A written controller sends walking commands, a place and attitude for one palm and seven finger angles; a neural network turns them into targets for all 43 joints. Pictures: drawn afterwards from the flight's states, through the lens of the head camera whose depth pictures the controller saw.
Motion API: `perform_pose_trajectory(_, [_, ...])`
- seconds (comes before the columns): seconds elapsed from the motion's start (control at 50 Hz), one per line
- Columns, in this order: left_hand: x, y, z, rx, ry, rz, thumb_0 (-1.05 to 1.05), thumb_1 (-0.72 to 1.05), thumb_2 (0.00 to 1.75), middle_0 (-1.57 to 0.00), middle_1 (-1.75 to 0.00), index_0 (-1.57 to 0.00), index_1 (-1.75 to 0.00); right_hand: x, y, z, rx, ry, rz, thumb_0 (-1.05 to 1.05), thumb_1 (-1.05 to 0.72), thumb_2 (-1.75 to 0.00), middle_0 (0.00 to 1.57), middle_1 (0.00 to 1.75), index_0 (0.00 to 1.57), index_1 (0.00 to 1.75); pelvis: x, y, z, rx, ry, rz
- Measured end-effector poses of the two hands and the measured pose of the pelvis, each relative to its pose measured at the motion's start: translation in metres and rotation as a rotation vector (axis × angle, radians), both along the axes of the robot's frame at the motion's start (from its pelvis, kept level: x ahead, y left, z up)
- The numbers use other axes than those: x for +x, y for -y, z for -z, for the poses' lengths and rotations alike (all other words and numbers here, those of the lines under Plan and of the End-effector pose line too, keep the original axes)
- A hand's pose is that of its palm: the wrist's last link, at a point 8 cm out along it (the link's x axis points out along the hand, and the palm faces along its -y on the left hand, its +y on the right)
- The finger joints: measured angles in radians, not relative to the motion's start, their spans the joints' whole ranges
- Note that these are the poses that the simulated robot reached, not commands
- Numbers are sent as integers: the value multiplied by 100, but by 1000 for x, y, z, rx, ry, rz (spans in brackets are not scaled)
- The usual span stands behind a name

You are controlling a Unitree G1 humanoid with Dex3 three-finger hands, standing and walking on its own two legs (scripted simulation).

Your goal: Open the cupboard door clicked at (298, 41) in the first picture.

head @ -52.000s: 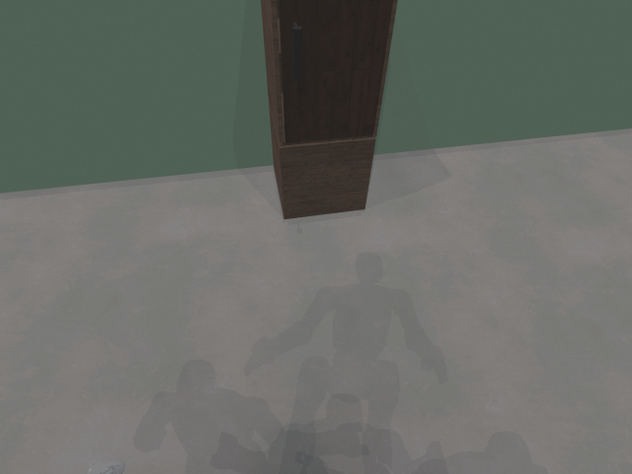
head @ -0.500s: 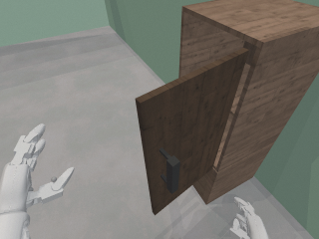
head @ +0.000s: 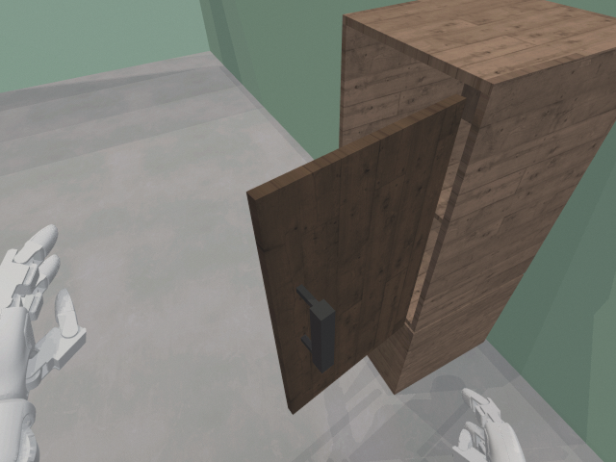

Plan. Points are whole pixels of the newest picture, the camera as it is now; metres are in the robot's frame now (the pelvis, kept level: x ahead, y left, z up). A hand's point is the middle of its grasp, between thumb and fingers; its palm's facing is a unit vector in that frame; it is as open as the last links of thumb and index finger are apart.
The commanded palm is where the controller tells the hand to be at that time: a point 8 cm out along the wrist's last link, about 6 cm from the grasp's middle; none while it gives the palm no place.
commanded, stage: draw the hand back to the body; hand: left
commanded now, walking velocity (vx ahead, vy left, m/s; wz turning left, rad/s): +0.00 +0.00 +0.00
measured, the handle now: (313, 328) +0.31 +0.04 -0.01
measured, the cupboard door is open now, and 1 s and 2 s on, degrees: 100 100 100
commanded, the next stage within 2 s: step back with the hand held close in 0.02 s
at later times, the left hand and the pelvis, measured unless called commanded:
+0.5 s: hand (70, 356) +0.17 +0.26 +0.14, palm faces +0.34 -0.79 -0.51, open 7.5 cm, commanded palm +0.11 +0.31 +0.17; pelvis -0.04 +0.01 +0.00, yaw +0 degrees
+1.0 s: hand out of the picture +0.10 +0.28 +0.15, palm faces +0.45 -0.77 -0.46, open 7.5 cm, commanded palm +0.04 +0.32 +0.17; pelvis -0.10 +0.02 -0.02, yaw +1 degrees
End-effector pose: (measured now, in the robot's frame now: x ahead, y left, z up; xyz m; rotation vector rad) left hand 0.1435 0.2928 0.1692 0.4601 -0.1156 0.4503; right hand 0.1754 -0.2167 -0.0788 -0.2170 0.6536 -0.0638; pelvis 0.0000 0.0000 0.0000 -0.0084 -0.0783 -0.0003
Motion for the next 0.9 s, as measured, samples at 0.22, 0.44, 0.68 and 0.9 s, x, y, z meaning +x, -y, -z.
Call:
perform_pose_trajectory(0.22, [-2, -1, -9, 42, 33, -2, 2, 88, 90, -21, -30, -21, -30, -6, 4, 1, 7, -9, 3, 1, -91, -90, 20, 30, 20, 30, -7, 5, 0, -6, -15, -8])
perform_pose_trajectory(0.44, [-8, 0, 4, 91, -66, 86, 2, 89, 90, -21, -30, -21, -30, -33, 24, -1, -52, -74, 105, 1, -91, -90, 20, 30, 20, 30, -27, -3, 1, -3, -81, 4])
perform_pose_trajectory(0.68, [-46, -20, -1, 143, 20, 87, 2, 88, 90, -21, -30, -21, -30, -75, 10, -4, -85, -71, 106, 1, -91, -90, 20, 30, 20, 30, -65, -15, 9, -4, -82, 2])
perform_pose_trajectory(0.9, [-78, -25, 1, 160, 102, 54, 2, 88, 90, -21, -30, -21, -30, -104, -7, 9, -75, -64, 49, 1, -90, -90, 20, 30, 20, 30, -91, -19, 20, -17, -73, -14])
